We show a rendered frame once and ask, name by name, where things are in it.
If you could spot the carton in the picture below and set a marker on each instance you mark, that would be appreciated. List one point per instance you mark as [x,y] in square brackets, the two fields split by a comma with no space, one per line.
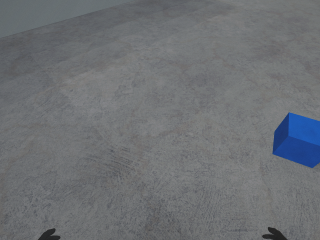
[297,139]

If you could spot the right robot hand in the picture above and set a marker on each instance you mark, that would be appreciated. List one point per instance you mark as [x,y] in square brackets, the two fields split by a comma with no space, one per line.
[276,234]

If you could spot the left robot hand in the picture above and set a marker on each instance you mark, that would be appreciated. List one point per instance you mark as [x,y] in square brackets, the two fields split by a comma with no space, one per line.
[48,235]

